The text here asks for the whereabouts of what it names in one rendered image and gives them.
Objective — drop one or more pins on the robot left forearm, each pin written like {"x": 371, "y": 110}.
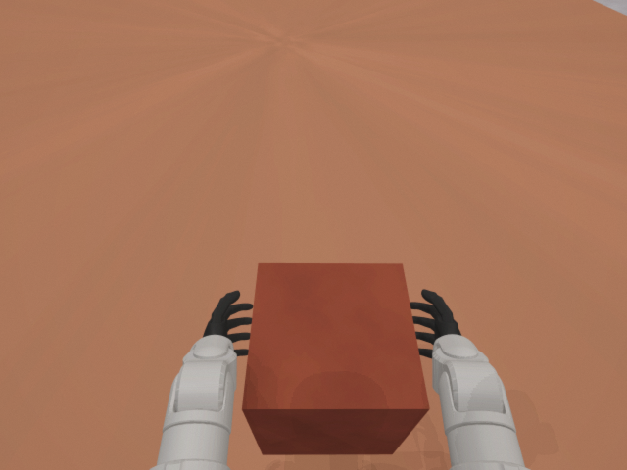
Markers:
{"x": 199, "y": 414}

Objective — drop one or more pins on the robot right forearm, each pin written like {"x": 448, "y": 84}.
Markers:
{"x": 477, "y": 418}

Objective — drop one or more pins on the carton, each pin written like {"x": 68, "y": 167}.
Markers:
{"x": 333, "y": 363}

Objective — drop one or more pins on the left robot hand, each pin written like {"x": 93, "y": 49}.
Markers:
{"x": 219, "y": 325}

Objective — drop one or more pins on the right robot hand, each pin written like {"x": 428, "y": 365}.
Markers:
{"x": 442, "y": 324}

